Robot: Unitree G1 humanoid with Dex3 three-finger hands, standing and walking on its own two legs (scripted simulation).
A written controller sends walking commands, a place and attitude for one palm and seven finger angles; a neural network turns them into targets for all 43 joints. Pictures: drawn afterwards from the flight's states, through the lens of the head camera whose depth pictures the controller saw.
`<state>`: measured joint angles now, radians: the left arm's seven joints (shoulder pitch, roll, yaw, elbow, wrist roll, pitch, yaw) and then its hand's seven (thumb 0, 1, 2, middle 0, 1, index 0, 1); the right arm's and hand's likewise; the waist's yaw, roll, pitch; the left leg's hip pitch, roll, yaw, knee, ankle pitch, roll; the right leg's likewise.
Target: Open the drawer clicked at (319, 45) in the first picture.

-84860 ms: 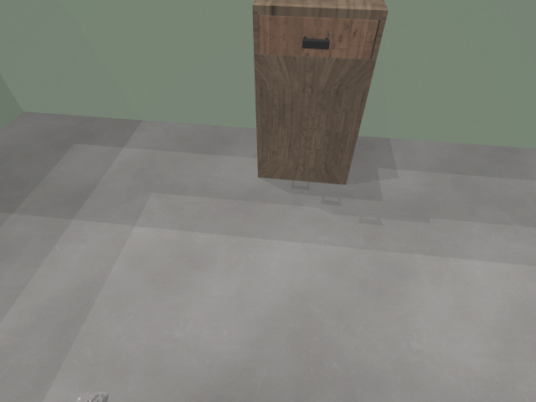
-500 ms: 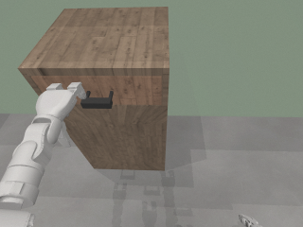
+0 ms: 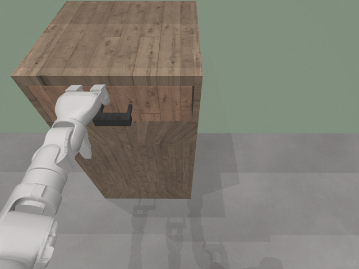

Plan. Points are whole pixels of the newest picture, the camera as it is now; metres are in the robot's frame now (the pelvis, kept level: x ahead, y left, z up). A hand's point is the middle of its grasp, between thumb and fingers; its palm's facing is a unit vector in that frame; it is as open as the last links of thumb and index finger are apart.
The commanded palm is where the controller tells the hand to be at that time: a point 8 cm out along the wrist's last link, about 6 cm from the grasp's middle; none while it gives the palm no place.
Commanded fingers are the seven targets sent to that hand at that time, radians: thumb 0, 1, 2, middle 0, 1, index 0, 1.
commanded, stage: move the hooked fingers above the handle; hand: left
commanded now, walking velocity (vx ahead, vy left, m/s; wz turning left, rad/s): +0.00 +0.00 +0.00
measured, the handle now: (114, 113) +0.51 +0.21 +0.01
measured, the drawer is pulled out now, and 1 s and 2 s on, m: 0.00 0.00 0.00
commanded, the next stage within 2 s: lower the fingers behind the handle in 0.88 s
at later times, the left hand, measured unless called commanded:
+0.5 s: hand (96, 115) +0.46 +0.23 +0.06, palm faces -0.04 -0.02 -1.00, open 13.8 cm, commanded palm +0.44 +0.23 +0.13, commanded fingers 0.00 -0.50 0.30 -0.30 -1.20 -0.30 -1.20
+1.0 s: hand (93, 113) +0.46 +0.24 +0.06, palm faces -0.04 -0.02 -1.00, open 13.8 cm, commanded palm +0.44 +0.24 +0.13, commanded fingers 0.00 -0.50 0.30 -0.30 -1.20 -0.30 -1.20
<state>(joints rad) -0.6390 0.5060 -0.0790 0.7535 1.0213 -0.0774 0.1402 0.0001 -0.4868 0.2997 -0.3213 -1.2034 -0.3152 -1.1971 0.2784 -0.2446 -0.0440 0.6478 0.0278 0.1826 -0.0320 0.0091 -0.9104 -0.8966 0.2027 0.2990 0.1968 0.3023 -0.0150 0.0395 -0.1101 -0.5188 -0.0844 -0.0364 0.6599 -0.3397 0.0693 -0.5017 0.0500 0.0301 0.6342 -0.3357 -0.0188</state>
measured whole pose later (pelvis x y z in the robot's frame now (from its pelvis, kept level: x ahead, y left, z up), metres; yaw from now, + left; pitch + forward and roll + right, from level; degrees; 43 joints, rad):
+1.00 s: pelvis +0.01 -0.01 +0.00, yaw -1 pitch +15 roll -1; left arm -0.74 0.55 -0.04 0.91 1.04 -0.09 0.17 0.00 -0.49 0.30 -0.32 -1.20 -0.32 -1.20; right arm 0.30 -0.25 -0.04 0.64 0.02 0.17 -0.04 0.01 -0.91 -0.90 0.20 0.30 0.20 0.30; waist -0.06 0.04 -0.13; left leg -0.58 -0.06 -0.04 0.68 -0.35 0.06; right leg -0.56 0.07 0.03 0.64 -0.34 -0.03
